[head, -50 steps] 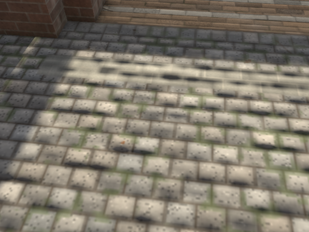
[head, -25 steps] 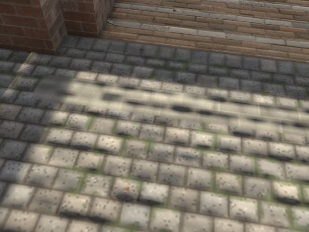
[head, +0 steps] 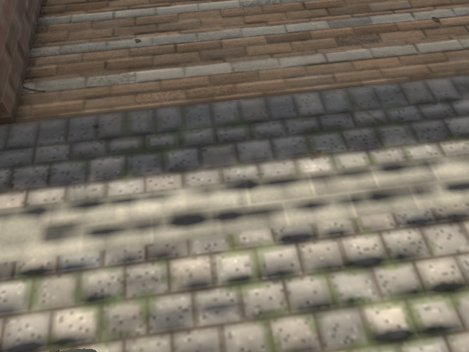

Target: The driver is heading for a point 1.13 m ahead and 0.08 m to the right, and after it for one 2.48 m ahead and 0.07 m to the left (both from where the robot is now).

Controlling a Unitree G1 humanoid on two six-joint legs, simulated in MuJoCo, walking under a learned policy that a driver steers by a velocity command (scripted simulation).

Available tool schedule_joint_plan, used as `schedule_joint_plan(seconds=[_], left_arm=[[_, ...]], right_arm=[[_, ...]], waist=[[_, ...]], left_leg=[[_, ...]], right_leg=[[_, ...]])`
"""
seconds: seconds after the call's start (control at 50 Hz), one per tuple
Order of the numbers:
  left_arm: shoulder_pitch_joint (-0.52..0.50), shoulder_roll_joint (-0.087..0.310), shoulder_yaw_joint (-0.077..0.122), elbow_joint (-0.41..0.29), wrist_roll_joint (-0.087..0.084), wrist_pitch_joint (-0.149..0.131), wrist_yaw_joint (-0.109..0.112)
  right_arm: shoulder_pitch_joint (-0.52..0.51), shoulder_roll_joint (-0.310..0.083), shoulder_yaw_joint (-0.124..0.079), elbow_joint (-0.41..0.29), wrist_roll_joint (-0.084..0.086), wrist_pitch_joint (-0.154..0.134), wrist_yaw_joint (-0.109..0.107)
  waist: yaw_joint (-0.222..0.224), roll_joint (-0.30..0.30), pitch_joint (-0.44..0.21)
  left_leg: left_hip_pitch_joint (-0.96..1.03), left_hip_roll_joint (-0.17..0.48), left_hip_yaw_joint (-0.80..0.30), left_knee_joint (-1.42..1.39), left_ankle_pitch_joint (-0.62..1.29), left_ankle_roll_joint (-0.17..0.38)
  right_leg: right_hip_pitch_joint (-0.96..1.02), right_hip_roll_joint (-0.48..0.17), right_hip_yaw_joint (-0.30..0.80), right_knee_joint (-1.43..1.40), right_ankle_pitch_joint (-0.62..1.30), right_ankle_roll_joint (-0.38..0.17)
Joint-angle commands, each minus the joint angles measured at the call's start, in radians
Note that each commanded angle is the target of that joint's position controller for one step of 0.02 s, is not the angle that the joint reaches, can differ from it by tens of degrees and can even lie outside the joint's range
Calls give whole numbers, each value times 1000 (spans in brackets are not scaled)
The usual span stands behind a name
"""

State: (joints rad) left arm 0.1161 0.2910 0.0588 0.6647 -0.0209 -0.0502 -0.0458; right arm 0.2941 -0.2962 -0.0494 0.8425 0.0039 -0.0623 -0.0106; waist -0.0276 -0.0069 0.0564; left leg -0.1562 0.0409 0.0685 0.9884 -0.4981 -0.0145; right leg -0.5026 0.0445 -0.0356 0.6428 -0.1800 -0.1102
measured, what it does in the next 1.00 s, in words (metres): walks ahead, turning right: left foot, then right foot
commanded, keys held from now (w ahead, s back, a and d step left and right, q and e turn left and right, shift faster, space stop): w+e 0.28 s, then w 0.72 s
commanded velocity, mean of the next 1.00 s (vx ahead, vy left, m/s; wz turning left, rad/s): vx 0.50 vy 0.00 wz -0.29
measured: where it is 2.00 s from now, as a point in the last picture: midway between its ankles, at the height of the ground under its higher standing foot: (276, 165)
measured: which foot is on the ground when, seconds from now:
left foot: up 0.00-0.42, down 0.44-0.96, up 0.98-1.00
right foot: down 0.00-0.46, up 0.48-0.92, down 0.94-1.00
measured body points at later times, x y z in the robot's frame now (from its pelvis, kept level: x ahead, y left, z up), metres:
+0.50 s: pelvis +0.29 +0.02 +0.01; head +0.31 +0.02 +0.46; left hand +0.40 +0.29 -0.11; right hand +0.43 -0.27 -0.07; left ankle +0.40 +0.10 -0.72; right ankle +0.11 -0.07 -0.67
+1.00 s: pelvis +0.54 -0.09 +0.01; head +0.57 -0.11 +0.46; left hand +0.82 +0.08 -0.06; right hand +0.45 -0.36 -0.13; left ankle +0.42 +0.10 -0.67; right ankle +0.60 -0.20 -0.72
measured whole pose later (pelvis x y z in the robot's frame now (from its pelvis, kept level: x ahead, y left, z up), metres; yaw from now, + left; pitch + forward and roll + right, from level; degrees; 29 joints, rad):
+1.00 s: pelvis +0.54 -0.09 +0.01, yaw -16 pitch +2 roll +1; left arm 0.06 0.27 0.04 0.65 0.00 -0.09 -0.03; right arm 0.39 -0.30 -0.04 0.88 0.01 -0.05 0.00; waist -0.07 0.01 0.03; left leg -0.14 0.00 -0.04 0.81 -0.50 0.01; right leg -0.46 0.01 -0.02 0.56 -0.14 -0.06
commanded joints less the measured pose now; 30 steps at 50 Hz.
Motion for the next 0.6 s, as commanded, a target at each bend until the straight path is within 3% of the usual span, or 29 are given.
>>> schedule_joint_plan(seconds=[0.02,0.04,0.06,0.08,0.14,0.24,0.32,0.38,0.4,0.42,0.44,0.46,0.48,0.5,0.52,0.54,0.56,0.6], left_arm=[[261,176,57,-10,5,-16,15],[190,149,48,-24,3,-16,16],[142,121,38,-40,9,-16,18],[121,114,35,-53,16,-15,21],[136,140,43,-45,11,-20,36],[212,160,49,-13,0,-6,60],[265,154,47,20,-5,2,65],[273,145,45,40,2,8,68],[264,145,45,42,4,11,67],[251,129,39,38,5,12,64],[241,92,23,26,15,11,60],[360,37,3,20,7,1,58],[401,50,-2,28,-8,-8,59],[301,137,18,22,-18,-12,58],[201,146,19,-1,-13,-13,57],[146,132,17,-17,2,-16,54],[138,120,20,-19,13,-18,51],[170,79,14,-5,11,-16,46]], right_arm=[[-104,-134,-13,-160,34,-85,21],[-108,-126,-15,-151,12,-87,13],[-97,-137,-24,-146,-7,-78,8],[-82,-133,-27,-147,-13,-65,9],[-83,-95,-20,-157,-24,-38,5],[-275,-52,-3,-209,-15,-42,10],[-347,-74,-8,-231,0,-59,31],[-321,-99,-19,-228,-2,-71,41],[-282,-107,-25,-220,-3,-74,39],[-198,-126,-38,-196,-9,-78,34],[-69,-162,-50,-179,-22,-82,28],[68,-249,-75,-157,-34,-77,25],[136,-215,-75,-110,-3,-65,38],[91,-141,-53,-121,15,-62,38],[28,-112,-41,-134,6,-53,35],[-15,-93,-31,-134,-3,-47,35],[-40,-75,-23,-133,-11,-48,33],[-48,-69,-19,-126,-11,-51,33]], waist=[[128,-57,-232],[79,14,-158],[43,3,-122],[19,-22,-112],[6,-31,-92],[79,-69,-58],[109,-84,-52],[91,-110,-47],[68,-123,-52],[23,-117,-93],[-37,-78,-214],[-33,135,-377],[-37,315,-396],[-59,177,-238],[-52,98,-135],[-31,61,-54],[-4,72,-36],[21,108,-46]], left_leg=[[-667,3,-166,346,65,37],[-609,43,-158,255,127,31],[-537,68,-157,187,168,21],[-482,75,-157,159,193,9],[-455,63,-127,45,264,-40],[-412,-1,-120,-323,548,-62],[-370,-24,-137,-459,597,-40],[-341,-21,-139,-500,499,7],[-292,-30,-121,-520,461,29],[-170,-44,-97,-563,462,59],[56,48,-176,-528,481,117],[437,254,-510,-521,407,267],[526,360,-837,-667,134,338],[412,334,-787,-707,-24,293],[284,293,-651,-721,13,256],[159,250,-553,-752,116,249],[90,215,-487,-773,202,237],[28,169,-393,-808,328,232]], right_leg=[[730,-320,630,-345,-48,-232],[576,-276,522,-352,54,-198],[465,-242,451,-373,151,-184],[397,-219,423,-397,197,-183],[294,-184,339,-423,317,-191],[257,-119,288,-403,196,-120],[333,-163,358,-352,121,-103],[426,-212,417,-284,172,-86],[439,-212,420,-251,237,-77],[438,-171,398,-164,352,-57],[368,-121,350,34,341,-28],[64,11,240,373,68,48],[-167,57,210,582,-389,80],[-262,0,246,654,-343,75],[-268,-44,203,651,-265,73],[-257,-78,171,593,-207,75],[-216,-115,162,528,-160,77],[-145,-135,131,459,-122,87]])
Velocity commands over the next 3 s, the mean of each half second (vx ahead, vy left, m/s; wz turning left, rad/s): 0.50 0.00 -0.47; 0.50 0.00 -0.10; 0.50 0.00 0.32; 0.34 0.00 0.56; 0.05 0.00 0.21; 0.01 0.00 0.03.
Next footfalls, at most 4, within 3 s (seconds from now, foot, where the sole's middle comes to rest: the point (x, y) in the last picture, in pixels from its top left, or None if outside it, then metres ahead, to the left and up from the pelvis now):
0.44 left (210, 351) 0.44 0.09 -0.75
0.94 right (317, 278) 0.64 -0.22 -0.75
1.50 left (253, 186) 0.97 -0.05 -0.75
1.94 right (292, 129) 1.23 -0.21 -0.75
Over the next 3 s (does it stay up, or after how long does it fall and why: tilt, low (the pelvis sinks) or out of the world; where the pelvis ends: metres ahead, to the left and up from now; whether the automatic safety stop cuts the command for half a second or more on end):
stays up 1.12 -0.09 0.02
